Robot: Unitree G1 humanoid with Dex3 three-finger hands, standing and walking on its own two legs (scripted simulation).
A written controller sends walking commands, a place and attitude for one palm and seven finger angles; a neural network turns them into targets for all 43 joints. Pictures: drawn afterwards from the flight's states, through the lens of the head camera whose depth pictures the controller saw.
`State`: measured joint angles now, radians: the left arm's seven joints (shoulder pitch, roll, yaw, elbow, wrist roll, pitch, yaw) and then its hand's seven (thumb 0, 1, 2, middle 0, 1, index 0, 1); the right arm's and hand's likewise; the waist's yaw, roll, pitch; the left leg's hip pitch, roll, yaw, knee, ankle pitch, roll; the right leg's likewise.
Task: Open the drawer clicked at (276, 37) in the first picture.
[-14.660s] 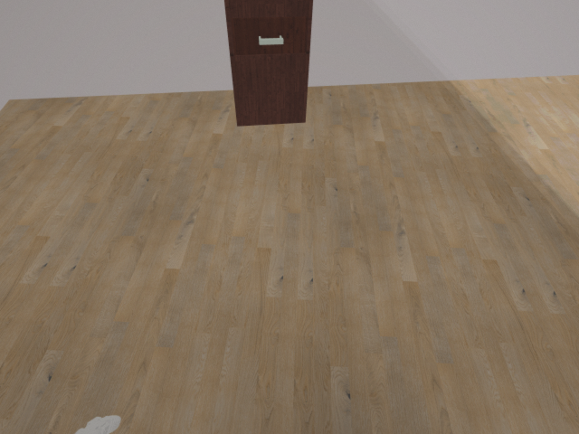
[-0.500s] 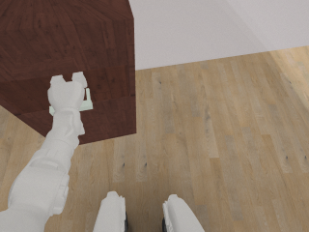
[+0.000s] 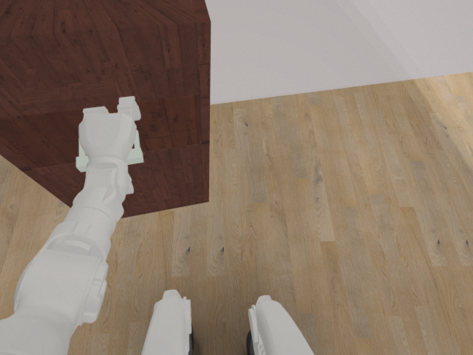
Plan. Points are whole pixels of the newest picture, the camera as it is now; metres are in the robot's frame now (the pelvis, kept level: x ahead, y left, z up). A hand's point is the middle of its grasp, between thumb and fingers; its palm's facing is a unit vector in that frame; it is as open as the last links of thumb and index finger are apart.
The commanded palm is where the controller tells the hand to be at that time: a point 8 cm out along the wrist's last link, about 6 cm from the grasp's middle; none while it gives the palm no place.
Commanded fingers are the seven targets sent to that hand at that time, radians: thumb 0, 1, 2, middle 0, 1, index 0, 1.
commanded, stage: move the hooked fingers above the handle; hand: left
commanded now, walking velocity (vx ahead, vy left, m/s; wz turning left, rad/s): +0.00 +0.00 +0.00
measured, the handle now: (110, 149) +0.52 +0.23 -0.11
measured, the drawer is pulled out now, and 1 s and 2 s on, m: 0.00 0.00 0.00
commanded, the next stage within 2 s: lower the fingers behind the handle in 0.90 s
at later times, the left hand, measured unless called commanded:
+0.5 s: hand (115, 150) +0.49 +0.20 -0.05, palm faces +0.02 -0.08 -1.00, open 13.8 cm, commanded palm +0.47 +0.20 +0.00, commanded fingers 0.00 -0.50 0.30 -0.30 -1.20 -0.30 -1.20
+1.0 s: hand (113, 156) +0.48 +0.21 -0.06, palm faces -0.04 -0.09 -0.99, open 13.8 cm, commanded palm +0.47 +0.20 +0.00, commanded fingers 0.00 -0.50 0.30 -0.30 -1.20 -0.30 -1.20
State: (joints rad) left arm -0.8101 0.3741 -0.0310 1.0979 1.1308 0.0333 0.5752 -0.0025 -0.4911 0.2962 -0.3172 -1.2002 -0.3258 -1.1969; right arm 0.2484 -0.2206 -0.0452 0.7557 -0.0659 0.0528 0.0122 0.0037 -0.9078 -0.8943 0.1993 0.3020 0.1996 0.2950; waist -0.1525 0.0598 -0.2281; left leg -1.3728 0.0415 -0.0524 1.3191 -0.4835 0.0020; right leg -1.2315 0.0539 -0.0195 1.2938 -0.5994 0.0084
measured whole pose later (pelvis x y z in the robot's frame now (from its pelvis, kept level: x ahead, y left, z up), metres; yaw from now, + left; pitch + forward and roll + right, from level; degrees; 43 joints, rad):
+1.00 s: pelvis +0.00 +0.00 -0.01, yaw +0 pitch +31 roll -5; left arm -0.78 0.42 -0.02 1.07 1.12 -0.04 0.51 0.00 -0.49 0.30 -0.32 -1.20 -0.32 -1.20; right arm 0.28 -0.23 -0.05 0.76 -0.06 0.04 0.01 0.00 -0.91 -0.89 0.20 0.30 0.20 0.30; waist -0.14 0.06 -0.24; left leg -1.41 0.04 -0.06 1.36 -0.50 0.00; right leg -1.26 0.06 -0.02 1.33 -0.62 0.01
